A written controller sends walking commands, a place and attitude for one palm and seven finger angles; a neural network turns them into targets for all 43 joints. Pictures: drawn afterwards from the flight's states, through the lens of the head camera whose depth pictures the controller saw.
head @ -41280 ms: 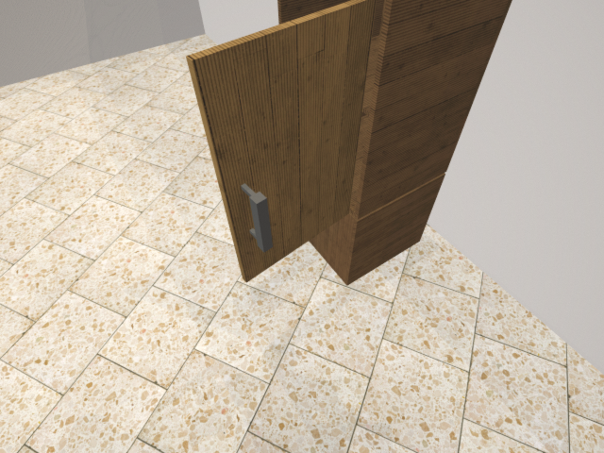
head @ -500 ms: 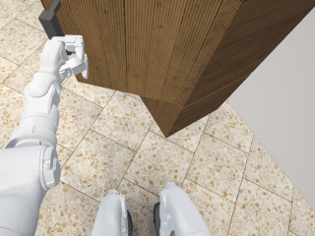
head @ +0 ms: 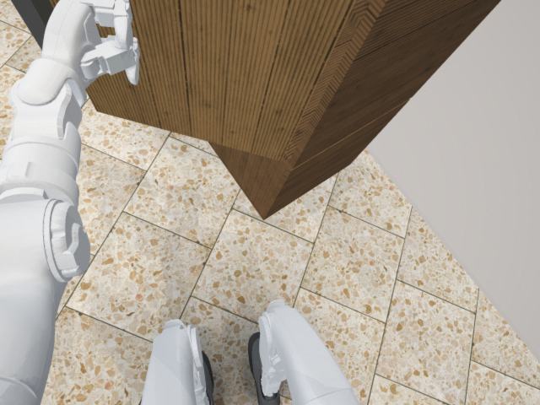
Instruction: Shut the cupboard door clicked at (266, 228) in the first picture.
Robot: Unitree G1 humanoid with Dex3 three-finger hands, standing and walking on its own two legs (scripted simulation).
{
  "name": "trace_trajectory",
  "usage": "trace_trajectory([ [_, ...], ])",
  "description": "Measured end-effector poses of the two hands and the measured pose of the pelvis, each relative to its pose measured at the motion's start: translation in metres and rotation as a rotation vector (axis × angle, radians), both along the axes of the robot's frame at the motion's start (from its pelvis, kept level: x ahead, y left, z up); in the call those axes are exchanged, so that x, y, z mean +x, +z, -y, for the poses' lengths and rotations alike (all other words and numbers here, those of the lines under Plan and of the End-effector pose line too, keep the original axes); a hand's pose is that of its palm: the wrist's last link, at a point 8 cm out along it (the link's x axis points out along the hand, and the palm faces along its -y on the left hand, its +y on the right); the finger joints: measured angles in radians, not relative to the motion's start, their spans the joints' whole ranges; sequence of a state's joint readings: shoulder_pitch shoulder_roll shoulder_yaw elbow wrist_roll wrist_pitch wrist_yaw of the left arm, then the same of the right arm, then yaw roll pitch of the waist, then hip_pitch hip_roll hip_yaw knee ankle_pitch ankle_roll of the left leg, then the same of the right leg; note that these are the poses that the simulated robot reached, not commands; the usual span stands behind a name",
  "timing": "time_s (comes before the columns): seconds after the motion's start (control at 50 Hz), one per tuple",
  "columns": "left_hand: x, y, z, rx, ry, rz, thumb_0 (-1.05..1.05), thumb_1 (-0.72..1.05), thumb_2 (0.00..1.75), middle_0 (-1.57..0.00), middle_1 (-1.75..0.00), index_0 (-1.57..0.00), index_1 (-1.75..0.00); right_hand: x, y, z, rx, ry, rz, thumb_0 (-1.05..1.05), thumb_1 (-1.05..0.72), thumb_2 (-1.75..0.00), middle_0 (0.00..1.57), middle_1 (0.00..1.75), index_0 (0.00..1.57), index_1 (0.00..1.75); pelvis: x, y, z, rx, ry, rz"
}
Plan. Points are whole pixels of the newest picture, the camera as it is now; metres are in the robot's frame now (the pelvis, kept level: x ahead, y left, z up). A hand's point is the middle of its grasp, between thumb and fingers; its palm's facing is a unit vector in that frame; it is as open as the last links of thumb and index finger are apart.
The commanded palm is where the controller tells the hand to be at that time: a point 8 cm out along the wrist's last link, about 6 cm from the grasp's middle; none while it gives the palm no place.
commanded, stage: push the door shut along its arc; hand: left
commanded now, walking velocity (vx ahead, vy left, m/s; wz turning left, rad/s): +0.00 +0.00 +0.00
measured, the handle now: (56, 19) +0.62 +0.19 +0.07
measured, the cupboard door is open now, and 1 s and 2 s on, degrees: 43 35 35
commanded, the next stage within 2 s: pull the fist back off the door in 0.32 s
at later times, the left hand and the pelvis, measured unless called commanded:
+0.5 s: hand (143, 27) +0.60 +0.09 +0.08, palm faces -0.23 -0.97 +0.07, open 3.3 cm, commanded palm +0.60 +0.09 +0.07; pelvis +0.00 -0.01 -0.01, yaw +0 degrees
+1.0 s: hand (150, 56) +0.56 +0.08 +0.07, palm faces +0.07 -1.00 -0.03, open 3.1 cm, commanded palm +0.52 +0.12 +0.07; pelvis +0.01 -0.02 +0.02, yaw +1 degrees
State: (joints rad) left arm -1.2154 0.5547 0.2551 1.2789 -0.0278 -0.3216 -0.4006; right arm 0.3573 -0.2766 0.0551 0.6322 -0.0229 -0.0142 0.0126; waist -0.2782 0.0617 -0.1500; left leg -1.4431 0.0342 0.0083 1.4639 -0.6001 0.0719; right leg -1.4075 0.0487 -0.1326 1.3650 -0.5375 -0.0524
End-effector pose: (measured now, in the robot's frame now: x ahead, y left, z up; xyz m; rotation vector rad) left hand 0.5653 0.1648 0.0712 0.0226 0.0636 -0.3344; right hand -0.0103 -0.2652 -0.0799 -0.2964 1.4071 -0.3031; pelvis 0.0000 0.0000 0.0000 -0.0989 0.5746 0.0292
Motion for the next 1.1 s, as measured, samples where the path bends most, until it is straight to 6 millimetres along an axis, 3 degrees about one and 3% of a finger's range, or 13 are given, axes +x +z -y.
trace_trajectory([
  [0.24, 0.019, 0.002, 0.008, 0.033, -0.029, -0.022, 0.0, 0.89, 0.92, -1.3, -1.5, -1.3, -1.5, -0.022, -0.007, -0.005, 0.023, -0.035, -0.063, 0.01, -0.91, -0.9, 0.2, 0.3, 0.2, 0.3, 0.002, -0.006, 0.006, 0.006, -0.008, -0.024],
  [0.44, 0.028, 0.005, 0.017, 0.036, -0.054, -0.044, 0.02, 0.93, 0.95, -1.3, -1.5, -1.3, -1.5, -0.025, -0.003, 0.005, -0.015, -0.023, -0.058, 0.01, -0.91, -0.9, 0.2, 0.3, 0.2, 0.3, 0.0, -0.009, 0.012, 0.002, -0.001, -0.037],
  [0.52, 0.03, 0.001, 0.019, -0.105, 0.175, -0.047, 0.05, 0.88, 0.93, -1.3, -1.5, -1.3, -1.5, -0.025, -0.001, 0.004, 0.01, 0.014, -0.065, 0.01, -0.91, -0.9, 0.2, 0.3, 0.2, 0.3, 0.0, -0.008, 0.013, 0.001, -0.002, -0.042],
  [0.56, 0.027, -0.002, 0.018, -0.131, 0.324, -0.033, 0.04, 0.87, 0.92, -1.3, -1.5, -1.3, -1.5, -0.025, 0.0, 0.001, 0.043, 0.034, -0.071, 0.01, -0.91, -0.9, 0.2, 0.3, 0.2, 0.3, 0.0, -0.006, 0.014, 0.005, -0.005, -0.043],
  [0.62, 0.019, -0.002, 0.023, -0.027, 0.436, 0.039, 0.03, 0.87, 0.91, -1.29, -1.5, -1.29, -1.5, -0.026, -0.001, -0.006, 0.103, 0.038, -0.079, 0.0, -0.91, -0.9, 0.2, 0.3, 0.2, 0.3, 0.001, -0.002, 0.015, 0.011, -0.004, -0.043],
  [0.68, 0.01, -0.002, 0.035, 0.036, 0.415, 0.061, 0.03, 0.88, 0.91, -1.29, -1.5, -1.29, -1.5, -0.029, -0.002, -0.011, 0.151, 0.013, -0.096, 0.0, -0.91, -0.9, 0.2, 0.3, 0.2, 0.3, 0.002, 0.003, 0.016, 0.02, -0.003, -0.028],
  [0.78, 0.001, -0.003, 0.045, -0.001, 0.397, -0.007, 0.02, 0.89, 0.9, -1.29, -1.5, -1.3, -1.5, -0.029, 0.003, -0.014, 0.175, -0.018, -0.089, 0.01, -0.91, -0.9, 0.2, 0.3, 0.2, 0.3, 0.006, 0.014, 0.019, 0.031, -0.006, -0.005],
  [0.92, -0.012, 0.006, 0.036, 0.011, 0.415, 0.033, 0.02, 0.89, 0.9, -1.3, -1.5, -1.3, -1.5, -0.021, 0.008, -0.007, 0.175, -0.02, -0.062, 0.01, -0.91, -0.9, 0.2, 0.3, 0.2, 0.3, 0.01, 0.022, 0.021, 0.046, -0.012, 0.021],
  [1.1, -0.047, -0.008, 0.025, -0.004, 0.404, 0.036, 0.01, 0.9, 0.9, -1.3, -1.5, -1.3, -1.5, 0.013, 0.008, 0.012, 0.141, 0.035, -0.031, 0.01, -0.91, -0.9, 0.2, 0.3, 0.2, 0.3, 0.013, 0.027, 0.021, 0.056, 0.003, 0.043],
])
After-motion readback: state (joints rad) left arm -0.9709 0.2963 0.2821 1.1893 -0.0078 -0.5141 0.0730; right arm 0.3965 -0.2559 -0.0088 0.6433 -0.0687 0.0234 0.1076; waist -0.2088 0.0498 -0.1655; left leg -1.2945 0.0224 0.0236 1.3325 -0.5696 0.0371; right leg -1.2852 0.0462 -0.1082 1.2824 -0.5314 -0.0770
